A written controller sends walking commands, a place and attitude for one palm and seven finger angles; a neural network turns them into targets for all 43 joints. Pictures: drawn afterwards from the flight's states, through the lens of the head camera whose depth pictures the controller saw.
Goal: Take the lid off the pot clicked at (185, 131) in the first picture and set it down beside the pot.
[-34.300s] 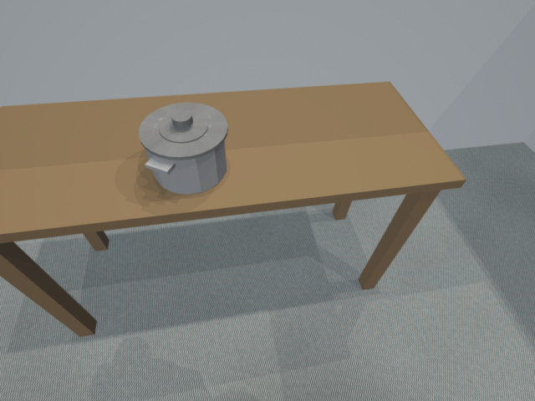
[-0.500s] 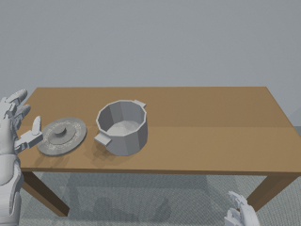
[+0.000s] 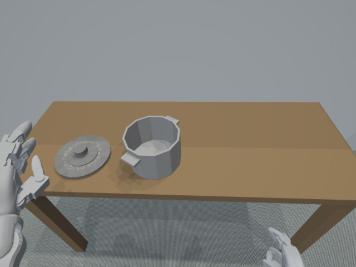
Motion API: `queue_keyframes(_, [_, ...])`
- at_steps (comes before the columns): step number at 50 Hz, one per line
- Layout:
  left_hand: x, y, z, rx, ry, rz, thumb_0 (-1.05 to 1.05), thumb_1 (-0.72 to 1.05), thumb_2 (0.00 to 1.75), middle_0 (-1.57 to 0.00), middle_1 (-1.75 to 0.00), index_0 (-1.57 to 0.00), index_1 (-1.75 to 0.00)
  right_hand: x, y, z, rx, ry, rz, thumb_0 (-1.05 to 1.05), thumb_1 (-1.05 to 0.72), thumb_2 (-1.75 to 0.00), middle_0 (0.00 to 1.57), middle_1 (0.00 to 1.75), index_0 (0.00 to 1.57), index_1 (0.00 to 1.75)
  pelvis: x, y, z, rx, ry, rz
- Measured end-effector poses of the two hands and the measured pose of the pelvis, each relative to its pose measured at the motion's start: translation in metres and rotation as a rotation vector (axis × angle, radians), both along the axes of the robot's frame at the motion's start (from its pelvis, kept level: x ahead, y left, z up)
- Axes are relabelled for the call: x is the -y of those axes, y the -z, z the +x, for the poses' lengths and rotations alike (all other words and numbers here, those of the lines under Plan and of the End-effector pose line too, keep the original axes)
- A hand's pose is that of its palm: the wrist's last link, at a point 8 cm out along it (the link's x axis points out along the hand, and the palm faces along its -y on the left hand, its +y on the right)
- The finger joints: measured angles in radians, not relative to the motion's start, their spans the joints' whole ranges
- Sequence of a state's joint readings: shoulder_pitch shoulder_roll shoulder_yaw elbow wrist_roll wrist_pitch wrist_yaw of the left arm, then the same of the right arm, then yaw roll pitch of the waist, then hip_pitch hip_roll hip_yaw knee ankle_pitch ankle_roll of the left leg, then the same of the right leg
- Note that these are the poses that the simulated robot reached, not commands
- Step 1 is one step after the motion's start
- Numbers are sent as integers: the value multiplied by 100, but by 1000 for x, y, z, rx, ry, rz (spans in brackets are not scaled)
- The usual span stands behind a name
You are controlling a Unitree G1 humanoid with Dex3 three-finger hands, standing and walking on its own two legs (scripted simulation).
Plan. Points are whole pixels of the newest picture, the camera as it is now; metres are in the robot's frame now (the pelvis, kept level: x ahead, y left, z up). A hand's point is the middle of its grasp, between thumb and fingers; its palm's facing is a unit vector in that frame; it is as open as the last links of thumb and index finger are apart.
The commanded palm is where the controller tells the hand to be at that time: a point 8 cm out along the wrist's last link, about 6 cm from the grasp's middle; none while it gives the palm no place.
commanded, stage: draw the hand back to the body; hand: left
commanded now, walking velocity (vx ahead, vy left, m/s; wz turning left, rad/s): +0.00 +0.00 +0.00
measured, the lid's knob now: (80, 150) +0.47 +0.38 -0.06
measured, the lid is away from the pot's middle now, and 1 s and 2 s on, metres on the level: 0.25 0.25 0.25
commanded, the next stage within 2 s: step back with the hand held close in 0.42 s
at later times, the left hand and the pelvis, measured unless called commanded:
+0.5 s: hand (25, 195) +0.19 +0.28 +0.16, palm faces +0.39 -0.86 -0.32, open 7.4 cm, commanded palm +0.14 +0.32 +0.17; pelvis +0.01 +0.04 +0.00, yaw +0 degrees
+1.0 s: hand (13, 198) +0.18 +0.30 +0.15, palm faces +0.22 -0.81 -0.55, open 7.4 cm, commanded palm +0.12 +0.34 +0.17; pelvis -0.02 +0.07 -0.01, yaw -3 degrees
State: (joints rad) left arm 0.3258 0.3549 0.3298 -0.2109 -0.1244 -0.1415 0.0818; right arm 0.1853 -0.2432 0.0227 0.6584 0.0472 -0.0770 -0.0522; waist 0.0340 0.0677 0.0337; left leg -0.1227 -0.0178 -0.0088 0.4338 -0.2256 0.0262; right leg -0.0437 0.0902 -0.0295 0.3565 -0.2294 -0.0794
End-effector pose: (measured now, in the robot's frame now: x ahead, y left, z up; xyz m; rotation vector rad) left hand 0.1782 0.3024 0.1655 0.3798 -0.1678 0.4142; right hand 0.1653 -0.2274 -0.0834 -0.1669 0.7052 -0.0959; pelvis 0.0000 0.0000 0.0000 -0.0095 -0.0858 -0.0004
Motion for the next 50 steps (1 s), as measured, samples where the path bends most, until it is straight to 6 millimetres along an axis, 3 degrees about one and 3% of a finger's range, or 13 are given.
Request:
queue_keyframes(5, [12, 1, -10, -5, 61, -10, 1, 89, 89, -21, -30, -21, -30, -9, -5, 6, 28, -10, -11, 1, -90, -90, 20, 30, 20, 30, -10, 0, 3, 1, 1, -3])
queue_keyframes(10, [-5, -6, -20, 5, 39, 37, 1, 89, 89, -21, -31, -22, -30, -21, -11, 14, 49, -16, -9, 1, -90, -90, 20, 30, 20, 30, -17, 0, 5, 2, 4, -6])
queue_keyframes(15, [2, -1, -28, -9, 71, -7, 1, 89, 89, -20, -30, -21, -30, -36, -16, 23, 82, -39, -3, 1, -90, -90, 20, 30, 20, 30, -29, 0, 7, 1, 2, -10])
queue_keyframes(19, [-12, -7, -33, -7, 58, 42, 1, 89, 89, -21, -31, -22, -30, -47, -18, 26, 78, -50, -8, 1, -90, -90, 20, 30, 20, 30, -33, 0, 8, 0, 0, -12])
queue_keyframes(22, [-21, -7, -34, 5, 27, 35, 1, 89, 89, -21, -30, -22, -30, -55, -19, 28, 77, -68, -4, 1, -90, -90, 20, 30, 20, 30, -38, 1, 7, -1, -4, -14])
queue_keyframes(28, [-20, -7, -30, 3, 61, 23, 1, 89, 89, -21, -30, -21, -30, -65, -18, 26, 69, -83, -6, 1, -90, -90, 20, 30, 20, 30, -47, 2, 8, -8, 1, -15])
queue_keyframes(33, [-42, -30, -23, 85, 61, 160, 1, 89, 89, -21, -31, -22, -30, -66, -19, 17, 25, -66, -30, 1, -90, -90, 20, 30, 20, 30, -49, 2, 3, -35, 17, -22])
queue_keyframes(38, [-40, -3, -10, -1, 126, 108, 1, 89, 90, -20, -30, -21, -30, -57, -16, 1, -21, -20, -59, 1, -90, -90, 20, 30, 20, 30, -60, 3, -4, -69, 33, -17])
queue_keyframes(43, [-30, 16, -13, -122, 225, 125, 1, 89, 89, -21, -30, -21, -30, -51, -12, -19, -57, 39, -80, 1, -90, -90, 20, 30, 20, 30, -66, 8, -11, -90, 36, -2])
queue_keyframes(50, [-39, -13, -31, -41, 221, 253, 1, 89, 89, -21, -31, -22, -30, -53, -5, -40, -67, 69, -77, 1, -90, -90, 20, 30, 20, 30, -68, 12, -20, -84, 49, -11])
